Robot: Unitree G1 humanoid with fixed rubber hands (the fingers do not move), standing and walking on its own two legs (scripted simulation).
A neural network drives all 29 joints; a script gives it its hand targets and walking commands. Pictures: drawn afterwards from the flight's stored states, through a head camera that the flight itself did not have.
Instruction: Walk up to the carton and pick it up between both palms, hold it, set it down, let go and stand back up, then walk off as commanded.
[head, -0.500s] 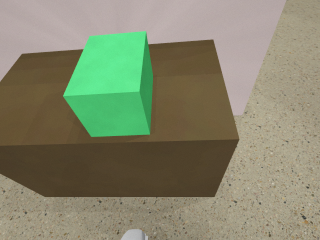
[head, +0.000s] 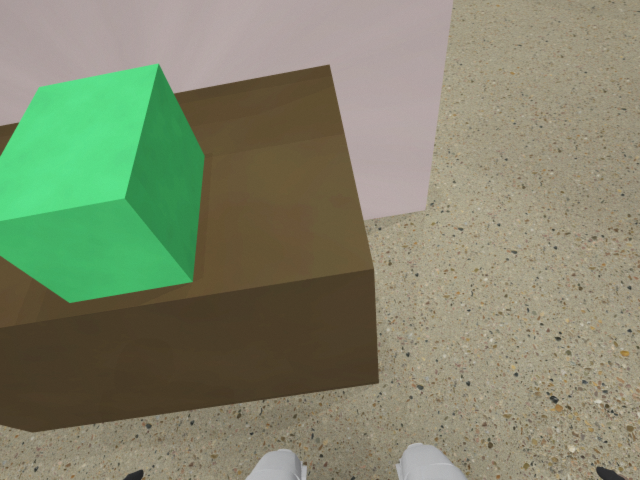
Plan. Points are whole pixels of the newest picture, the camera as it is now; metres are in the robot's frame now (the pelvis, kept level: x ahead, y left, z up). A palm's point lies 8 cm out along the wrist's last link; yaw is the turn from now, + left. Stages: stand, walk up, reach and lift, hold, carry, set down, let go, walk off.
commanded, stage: walk up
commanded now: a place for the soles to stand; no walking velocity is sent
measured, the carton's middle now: (114, 182) +0.57 +0.38 +0.03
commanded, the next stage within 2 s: none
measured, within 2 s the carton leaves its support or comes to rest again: neither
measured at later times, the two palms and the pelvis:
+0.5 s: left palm out of the picture +0.05 +0.43 -0.10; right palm out of the picture +0.07 -0.24 -0.12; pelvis +0.00 +0.10 -0.01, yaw +4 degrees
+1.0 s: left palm out of the picture -0.05 +0.60 -0.08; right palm out of the picture +0.08 -0.06 -0.09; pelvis -0.03 +0.25 +0.01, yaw +8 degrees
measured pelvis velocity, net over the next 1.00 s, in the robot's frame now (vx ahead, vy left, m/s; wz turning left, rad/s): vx -0.03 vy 0.25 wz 0.14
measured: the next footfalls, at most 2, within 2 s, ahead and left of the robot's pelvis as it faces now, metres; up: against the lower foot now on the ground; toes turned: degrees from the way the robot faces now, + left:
left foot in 0.52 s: +0.05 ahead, +0.24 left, +0.00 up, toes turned -2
right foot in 0.94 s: +0.07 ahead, +0.08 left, +0.00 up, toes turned +14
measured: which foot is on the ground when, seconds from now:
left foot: up 0.00-0.50, down 0.52-0.94, up 0.96-1.00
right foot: down 0.00-0.52, up 0.54-0.92, down 0.94-1.00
